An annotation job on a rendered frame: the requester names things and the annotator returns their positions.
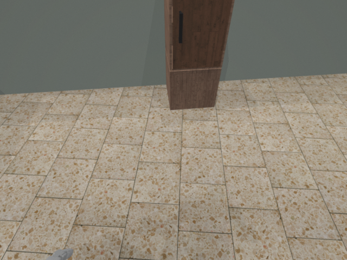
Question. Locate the cupboard door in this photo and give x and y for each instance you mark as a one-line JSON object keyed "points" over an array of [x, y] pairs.
{"points": [[205, 25]]}

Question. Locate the handle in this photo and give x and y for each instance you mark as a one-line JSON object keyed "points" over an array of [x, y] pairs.
{"points": [[180, 26]]}

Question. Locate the robot left hand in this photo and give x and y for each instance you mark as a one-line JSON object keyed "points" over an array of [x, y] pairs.
{"points": [[61, 254]]}

